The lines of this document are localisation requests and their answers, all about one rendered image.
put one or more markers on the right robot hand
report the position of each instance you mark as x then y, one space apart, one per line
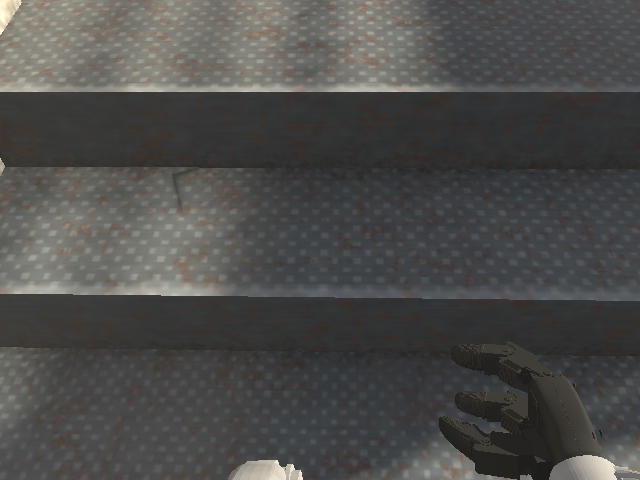
549 427

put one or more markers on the robot right forearm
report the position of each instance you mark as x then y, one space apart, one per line
586 467

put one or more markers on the left robot thigh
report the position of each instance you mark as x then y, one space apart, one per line
265 470

